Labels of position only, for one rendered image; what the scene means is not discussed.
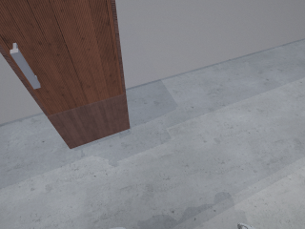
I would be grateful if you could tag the cupboard door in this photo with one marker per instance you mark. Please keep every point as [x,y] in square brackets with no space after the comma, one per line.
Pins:
[70,45]

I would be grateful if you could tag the handle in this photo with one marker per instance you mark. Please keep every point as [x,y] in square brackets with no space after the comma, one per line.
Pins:
[24,66]

